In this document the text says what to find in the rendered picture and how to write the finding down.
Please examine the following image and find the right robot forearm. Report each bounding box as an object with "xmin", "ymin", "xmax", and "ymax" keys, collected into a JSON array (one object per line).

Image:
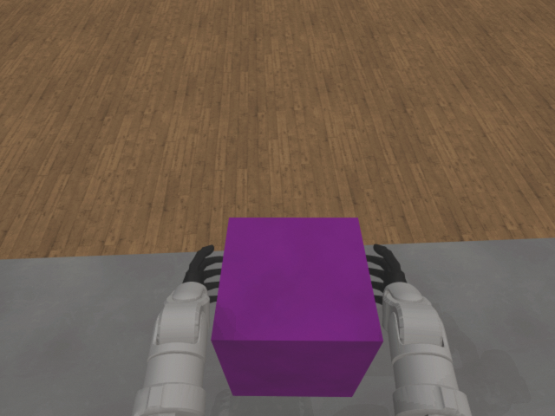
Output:
[{"xmin": 382, "ymin": 282, "xmax": 472, "ymax": 416}]

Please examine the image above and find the left robot forearm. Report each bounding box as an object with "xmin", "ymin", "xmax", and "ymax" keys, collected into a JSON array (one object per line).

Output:
[{"xmin": 131, "ymin": 282, "xmax": 210, "ymax": 416}]

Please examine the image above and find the carton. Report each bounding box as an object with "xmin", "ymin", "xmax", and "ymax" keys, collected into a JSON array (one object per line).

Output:
[{"xmin": 211, "ymin": 218, "xmax": 383, "ymax": 397}]

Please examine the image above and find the left robot hand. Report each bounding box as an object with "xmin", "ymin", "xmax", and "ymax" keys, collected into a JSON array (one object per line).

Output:
[{"xmin": 183, "ymin": 245, "xmax": 223, "ymax": 303}]

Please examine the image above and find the right robot hand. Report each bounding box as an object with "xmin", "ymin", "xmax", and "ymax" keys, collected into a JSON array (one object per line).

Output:
[{"xmin": 366, "ymin": 244, "xmax": 407, "ymax": 305}]

